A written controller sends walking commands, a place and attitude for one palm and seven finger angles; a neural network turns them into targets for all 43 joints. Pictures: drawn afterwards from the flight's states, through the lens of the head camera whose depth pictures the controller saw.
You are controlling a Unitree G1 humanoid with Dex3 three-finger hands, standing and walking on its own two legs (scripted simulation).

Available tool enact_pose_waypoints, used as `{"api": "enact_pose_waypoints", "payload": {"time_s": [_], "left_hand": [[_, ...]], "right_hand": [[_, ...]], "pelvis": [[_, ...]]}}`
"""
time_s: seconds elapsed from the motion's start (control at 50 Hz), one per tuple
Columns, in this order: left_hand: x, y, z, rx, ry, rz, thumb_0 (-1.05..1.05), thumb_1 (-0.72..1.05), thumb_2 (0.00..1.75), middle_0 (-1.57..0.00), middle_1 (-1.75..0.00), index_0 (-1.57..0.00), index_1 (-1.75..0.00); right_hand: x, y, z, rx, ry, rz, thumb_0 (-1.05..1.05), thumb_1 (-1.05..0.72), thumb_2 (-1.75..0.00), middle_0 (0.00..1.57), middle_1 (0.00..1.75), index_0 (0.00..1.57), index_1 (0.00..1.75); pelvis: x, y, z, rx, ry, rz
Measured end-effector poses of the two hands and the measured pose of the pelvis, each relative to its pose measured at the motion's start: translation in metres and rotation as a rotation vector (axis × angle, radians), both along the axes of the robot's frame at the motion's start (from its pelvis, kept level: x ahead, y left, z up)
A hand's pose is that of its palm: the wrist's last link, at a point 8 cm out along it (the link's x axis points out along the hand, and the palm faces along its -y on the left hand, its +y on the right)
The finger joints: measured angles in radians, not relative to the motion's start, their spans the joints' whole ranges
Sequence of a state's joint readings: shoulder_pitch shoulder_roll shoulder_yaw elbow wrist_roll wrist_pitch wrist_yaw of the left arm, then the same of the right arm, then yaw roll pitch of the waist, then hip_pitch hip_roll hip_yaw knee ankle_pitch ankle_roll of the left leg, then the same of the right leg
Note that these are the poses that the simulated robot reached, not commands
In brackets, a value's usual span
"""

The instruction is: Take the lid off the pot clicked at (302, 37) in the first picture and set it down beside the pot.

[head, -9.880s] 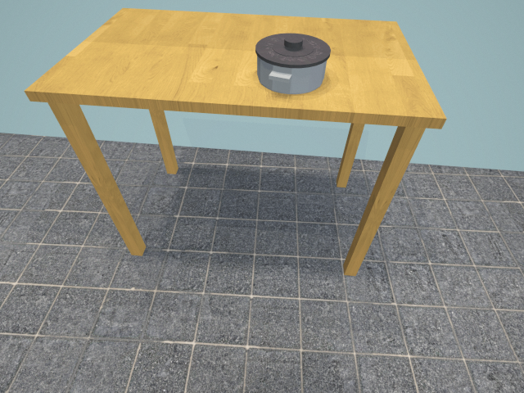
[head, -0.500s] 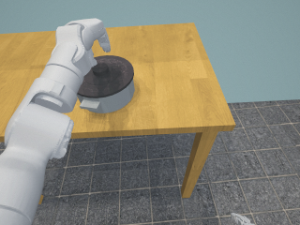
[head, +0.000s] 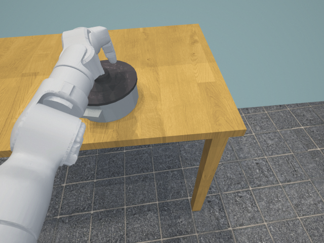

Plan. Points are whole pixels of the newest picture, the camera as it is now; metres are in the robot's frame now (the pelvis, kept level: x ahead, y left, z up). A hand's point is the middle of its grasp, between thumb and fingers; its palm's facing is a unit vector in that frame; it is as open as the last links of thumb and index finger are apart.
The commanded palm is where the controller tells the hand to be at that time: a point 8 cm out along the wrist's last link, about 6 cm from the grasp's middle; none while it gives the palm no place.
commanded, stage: lower the open fingers around the knob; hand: left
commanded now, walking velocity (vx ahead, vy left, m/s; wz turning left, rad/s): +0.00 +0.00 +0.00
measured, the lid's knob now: (100, 75) +0.53 +0.14 +0.15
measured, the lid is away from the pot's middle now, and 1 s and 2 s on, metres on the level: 0.00 0.00 0.00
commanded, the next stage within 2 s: close the fingers and squeeze the knob in 0.54 s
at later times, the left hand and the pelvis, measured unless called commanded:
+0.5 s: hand (93, 71) +0.49 +0.14 +0.19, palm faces -0.36 -0.11 -0.93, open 10.0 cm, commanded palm +0.49 +0.15 +0.23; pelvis +0.00 +0.00 +0.00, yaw +0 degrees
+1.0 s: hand (92, 76) +0.49 +0.14 +0.18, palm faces -0.38 -0.11 -0.92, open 9.9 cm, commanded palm +0.49 +0.15 +0.23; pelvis +0.00 +0.00 +0.00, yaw +0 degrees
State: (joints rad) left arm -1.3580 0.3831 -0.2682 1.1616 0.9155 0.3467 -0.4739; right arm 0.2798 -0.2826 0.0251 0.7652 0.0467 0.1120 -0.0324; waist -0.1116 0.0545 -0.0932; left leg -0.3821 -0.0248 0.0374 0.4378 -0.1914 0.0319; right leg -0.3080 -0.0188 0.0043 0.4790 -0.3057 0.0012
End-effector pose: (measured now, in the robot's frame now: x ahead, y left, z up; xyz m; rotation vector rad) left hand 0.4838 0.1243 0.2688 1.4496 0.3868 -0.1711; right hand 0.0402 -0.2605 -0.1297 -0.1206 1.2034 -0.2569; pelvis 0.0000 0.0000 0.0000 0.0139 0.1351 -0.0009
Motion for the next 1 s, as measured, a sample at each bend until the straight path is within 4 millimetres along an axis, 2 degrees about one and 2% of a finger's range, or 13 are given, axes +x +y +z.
{"api": "enact_pose_waypoints", "payload": {"time_s": [0.1,0.2,0.42,0.66,0.7,0.86,1.0], "left_hand": [[0.002,0.010,-0.009,0.004,0.015,0.019,0.00,-0.38,1.72,-0.89,-0.08,-0.89,-0.08],[0.001,0.018,-0.015,0.007,0.013,0.010,0.00,-0.38,1.72,-0.89,-0.08,-0.89,-0.08],[0.005,0.017,-0.018,0.015,0.005,0.012,0.00,-0.38,1.72,-0.89,-0.08,-0.89,-0.09],[0.009,0.019,-0.028,0.006,0.039,0.005,0.00,-0.38,1.72,-0.89,-0.08,-0.86,-0.07],[0.010,0.020,-0.028,0.004,0.041,0.006,0.00,-0.36,1.65,-0.86,-0.14,-0.83,-0.13],[0.006,0.025,-0.032,0.008,0.041,-0.008,0.00,-0.15,1.20,-0.62,-0.56,-0.61,-0.56],[0.003,0.023,-0.034,0.006,0.042,-0.012,0.00,-0.04,1.04,-0.55,-0.78,-0.51,-0.76]], "right_hand": [[-0.008,-0.004,0.003,-0.017,0.000,-0.021,0.01,-0.91,-0.90,0.20,0.30,0.20,0.30],[-0.007,-0.007,0.005,-0.028,0.003,-0.017,0.01,-0.91,-0.90,0.20,0.30,0.20,0.30],[0.007,-0.009,0.008,-0.041,-0.010,-0.012,0.01,-0.91,-0.90,0.20,0.30,0.21,0.30],[0.002,-0.003,0.004,-0.021,0.007,-0.035,0.01,-0.91,-0.90,0.20,0.30,0.21,0.30],[0.001,-0.002,0.003,-0.017,0.011,-0.034,0.01,-0.91,-0.90,0.20,0.30,0.21,0.30],[0.005,-0.002,0.002,-0.009,0.004,-0.024,0.01,-0.91,-0.90,0.20,0.30,0.21,0.30],[0.015,-0.004,0.004,-0.019,-0.016,-0.011,0.01,-0.91,-0.90,0.20,0.30,0.21,0.30]], "pelvis": [[0.000,0.000,0.000,-0.001,0.002,-0.008],[0.000,0.000,0.000,-0.003,0.005,-0.003],[-0.002,0.001,-0.002,-0.008,0.021,0.001],[0.005,0.001,-0.003,-0.007,0.029,-0.003],[0.006,0.001,-0.003,-0.007,0.029,-0.003],[0.007,0.000,-0.002,-0.007,0.021,0.000],[0.004,0.000,-0.002,-0.008,0.015,0.005]]}}
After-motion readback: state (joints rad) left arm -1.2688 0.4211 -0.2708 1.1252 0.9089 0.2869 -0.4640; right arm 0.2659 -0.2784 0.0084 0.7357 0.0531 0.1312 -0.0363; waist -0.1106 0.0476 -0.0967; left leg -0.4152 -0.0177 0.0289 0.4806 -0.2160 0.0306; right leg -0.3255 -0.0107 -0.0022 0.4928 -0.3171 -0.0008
